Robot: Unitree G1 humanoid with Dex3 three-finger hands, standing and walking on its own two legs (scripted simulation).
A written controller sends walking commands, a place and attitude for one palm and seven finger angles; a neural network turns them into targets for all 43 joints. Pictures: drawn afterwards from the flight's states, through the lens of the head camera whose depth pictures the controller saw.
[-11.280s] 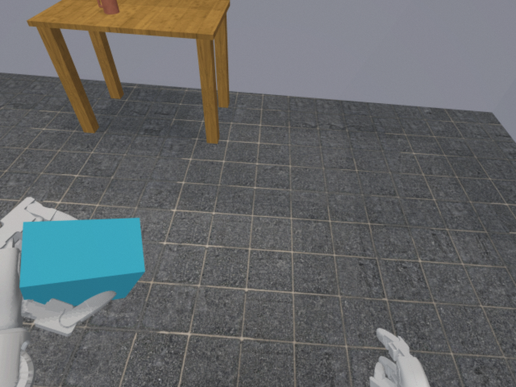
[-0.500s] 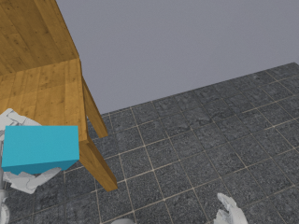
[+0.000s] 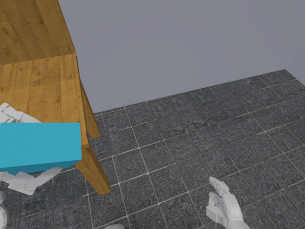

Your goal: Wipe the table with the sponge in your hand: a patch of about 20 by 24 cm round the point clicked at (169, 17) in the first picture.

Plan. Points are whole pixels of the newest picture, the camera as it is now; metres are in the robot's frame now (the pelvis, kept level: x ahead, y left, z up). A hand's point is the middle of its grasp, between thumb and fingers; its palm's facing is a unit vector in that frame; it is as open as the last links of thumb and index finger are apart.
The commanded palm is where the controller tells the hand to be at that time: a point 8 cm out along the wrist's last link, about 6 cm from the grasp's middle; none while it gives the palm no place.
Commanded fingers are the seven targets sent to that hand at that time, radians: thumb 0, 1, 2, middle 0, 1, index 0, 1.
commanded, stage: come to a stop and stand still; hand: left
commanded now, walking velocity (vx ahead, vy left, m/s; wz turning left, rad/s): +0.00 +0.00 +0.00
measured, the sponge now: (51, 149) +0.23 +0.21 +0.16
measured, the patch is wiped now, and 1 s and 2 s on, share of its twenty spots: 0.00 0.00 0.00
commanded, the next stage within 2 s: look again from close up in 0.96 s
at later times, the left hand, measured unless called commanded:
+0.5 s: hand (16, 190) +0.15 +0.23 +0.16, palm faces +0.41 -0.82 -0.40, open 10.7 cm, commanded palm +0.10 +0.27 +0.18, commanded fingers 0.00 0.10 1.30 -1.20 -1.60 -1.20 -1.60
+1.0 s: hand (7, 202) +0.14 +0.24 +0.16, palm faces +0.41 -0.81 -0.41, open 10.7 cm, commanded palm +0.09 +0.28 +0.18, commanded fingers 0.00 0.10 1.30 -1.20 -1.60 -1.20 -1.60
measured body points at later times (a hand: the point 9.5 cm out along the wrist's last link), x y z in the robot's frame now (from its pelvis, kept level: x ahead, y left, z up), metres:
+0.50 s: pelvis -0.05 -0.01 +0.00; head -0.05 -0.01 +0.45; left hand +0.12 +0.28 +0.18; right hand +0.12 -0.24 -0.08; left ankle -0.03 +0.11 -0.73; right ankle +0.00 -0.08 -0.73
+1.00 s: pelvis -0.07 +0.00 +0.00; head -0.07 -0.01 +0.45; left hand +0.11 +0.28 +0.18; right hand +0.08 -0.22 -0.09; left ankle -0.03 +0.11 -0.73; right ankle +0.00 -0.08 -0.73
